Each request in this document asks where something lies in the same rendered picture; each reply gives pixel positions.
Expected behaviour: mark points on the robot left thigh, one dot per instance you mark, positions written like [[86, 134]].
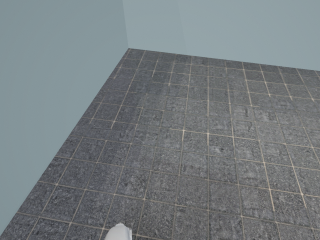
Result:
[[120, 232]]

